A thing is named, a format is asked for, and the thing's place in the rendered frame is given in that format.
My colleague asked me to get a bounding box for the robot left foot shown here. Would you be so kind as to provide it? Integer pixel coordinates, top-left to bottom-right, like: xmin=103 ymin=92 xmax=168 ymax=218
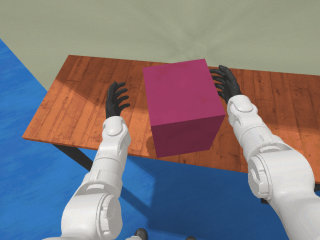
xmin=134 ymin=228 xmax=148 ymax=240

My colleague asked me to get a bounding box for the left robot upper arm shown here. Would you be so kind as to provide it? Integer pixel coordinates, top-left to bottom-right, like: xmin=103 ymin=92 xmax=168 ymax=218
xmin=42 ymin=192 xmax=123 ymax=240

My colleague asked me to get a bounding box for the robot left forearm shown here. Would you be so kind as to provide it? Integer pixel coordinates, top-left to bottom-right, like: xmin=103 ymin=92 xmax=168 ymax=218
xmin=61 ymin=116 xmax=131 ymax=232

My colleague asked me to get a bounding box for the right robot hand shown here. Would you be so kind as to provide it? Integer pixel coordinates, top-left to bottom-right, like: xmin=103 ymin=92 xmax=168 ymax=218
xmin=209 ymin=65 xmax=242 ymax=105

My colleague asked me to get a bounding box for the left robot hand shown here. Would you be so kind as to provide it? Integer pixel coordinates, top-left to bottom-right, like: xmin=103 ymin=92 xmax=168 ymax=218
xmin=105 ymin=81 xmax=130 ymax=119

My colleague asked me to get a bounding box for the carton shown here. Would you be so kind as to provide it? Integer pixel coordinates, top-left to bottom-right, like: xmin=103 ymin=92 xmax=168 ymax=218
xmin=142 ymin=58 xmax=226 ymax=158

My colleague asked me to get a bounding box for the right robot upper arm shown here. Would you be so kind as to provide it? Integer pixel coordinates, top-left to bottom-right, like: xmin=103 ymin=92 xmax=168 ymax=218
xmin=248 ymin=150 xmax=320 ymax=240

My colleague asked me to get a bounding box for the table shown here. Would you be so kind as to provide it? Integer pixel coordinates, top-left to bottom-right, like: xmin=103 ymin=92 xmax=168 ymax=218
xmin=22 ymin=55 xmax=320 ymax=205

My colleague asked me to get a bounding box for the robot right forearm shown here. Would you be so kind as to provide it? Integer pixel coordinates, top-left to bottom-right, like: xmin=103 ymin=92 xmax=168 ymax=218
xmin=227 ymin=95 xmax=315 ymax=190

